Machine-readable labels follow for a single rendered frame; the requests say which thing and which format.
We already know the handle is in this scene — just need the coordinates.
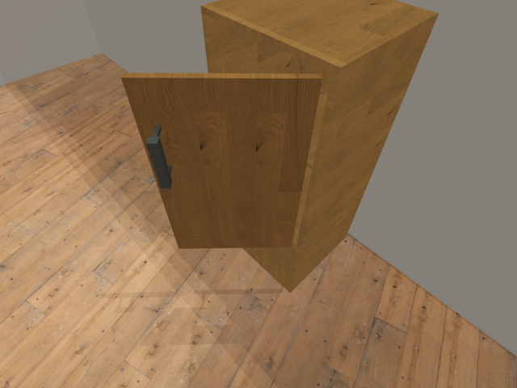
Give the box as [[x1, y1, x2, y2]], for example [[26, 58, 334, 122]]
[[146, 125, 172, 188]]

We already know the cupboard door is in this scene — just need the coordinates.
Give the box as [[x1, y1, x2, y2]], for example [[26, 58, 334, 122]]
[[121, 73, 322, 249]]

